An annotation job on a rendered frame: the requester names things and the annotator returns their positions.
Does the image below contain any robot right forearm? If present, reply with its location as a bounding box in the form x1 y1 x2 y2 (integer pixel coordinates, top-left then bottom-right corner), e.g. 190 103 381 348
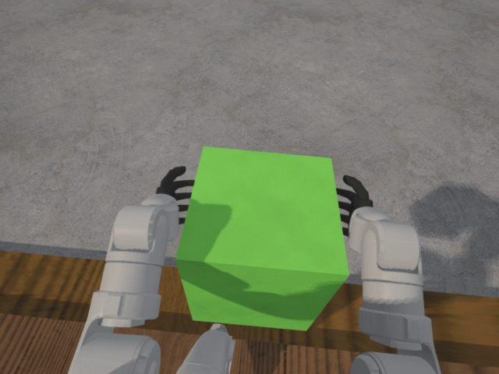
349 206 441 374

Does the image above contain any left robot upper arm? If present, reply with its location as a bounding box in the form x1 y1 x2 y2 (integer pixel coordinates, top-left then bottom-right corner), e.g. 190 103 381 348
70 333 161 374

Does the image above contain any robot left thigh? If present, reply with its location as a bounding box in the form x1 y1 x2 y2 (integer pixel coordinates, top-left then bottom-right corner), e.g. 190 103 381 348
176 330 235 374

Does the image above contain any right robot upper arm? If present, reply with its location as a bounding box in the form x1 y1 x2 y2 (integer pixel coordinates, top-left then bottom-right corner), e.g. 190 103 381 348
350 351 436 374

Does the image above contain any robot left forearm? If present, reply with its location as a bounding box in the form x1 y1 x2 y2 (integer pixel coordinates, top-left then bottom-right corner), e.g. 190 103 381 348
68 194 179 374

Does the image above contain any right robot hand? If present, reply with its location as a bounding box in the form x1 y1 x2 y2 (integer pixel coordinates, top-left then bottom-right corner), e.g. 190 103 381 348
336 175 373 236

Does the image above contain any left robot shin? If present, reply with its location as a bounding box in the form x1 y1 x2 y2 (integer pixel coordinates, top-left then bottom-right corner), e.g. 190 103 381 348
211 323 229 335

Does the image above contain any left robot hand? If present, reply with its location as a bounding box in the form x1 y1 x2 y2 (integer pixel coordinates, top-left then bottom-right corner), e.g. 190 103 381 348
156 166 195 224

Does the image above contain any carton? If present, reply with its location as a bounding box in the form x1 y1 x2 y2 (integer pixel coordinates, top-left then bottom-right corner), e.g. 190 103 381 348
175 146 349 331

